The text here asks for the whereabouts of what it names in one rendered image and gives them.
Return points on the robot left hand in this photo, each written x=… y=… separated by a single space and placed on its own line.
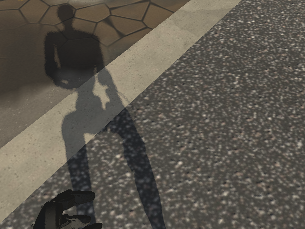
x=51 y=215

